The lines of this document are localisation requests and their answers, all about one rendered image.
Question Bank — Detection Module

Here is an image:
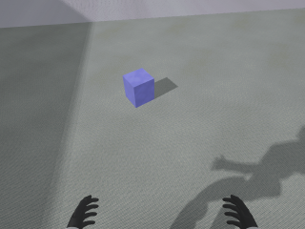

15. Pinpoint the carton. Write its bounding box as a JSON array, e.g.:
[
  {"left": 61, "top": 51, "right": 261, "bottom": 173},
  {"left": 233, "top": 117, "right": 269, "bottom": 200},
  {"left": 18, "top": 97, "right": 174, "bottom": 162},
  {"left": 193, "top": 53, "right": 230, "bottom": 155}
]
[{"left": 122, "top": 68, "right": 154, "bottom": 108}]

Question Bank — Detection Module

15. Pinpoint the left robot hand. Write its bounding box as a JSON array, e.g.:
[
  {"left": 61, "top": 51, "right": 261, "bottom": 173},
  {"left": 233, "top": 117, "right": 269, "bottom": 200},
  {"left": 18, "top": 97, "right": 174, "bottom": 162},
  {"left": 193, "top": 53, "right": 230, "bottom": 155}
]
[{"left": 67, "top": 195, "right": 99, "bottom": 229}]

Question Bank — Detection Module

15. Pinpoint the right robot hand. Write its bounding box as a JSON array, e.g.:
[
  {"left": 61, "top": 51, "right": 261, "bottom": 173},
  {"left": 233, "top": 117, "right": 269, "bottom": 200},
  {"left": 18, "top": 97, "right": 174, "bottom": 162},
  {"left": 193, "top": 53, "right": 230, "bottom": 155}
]
[{"left": 222, "top": 195, "right": 258, "bottom": 229}]

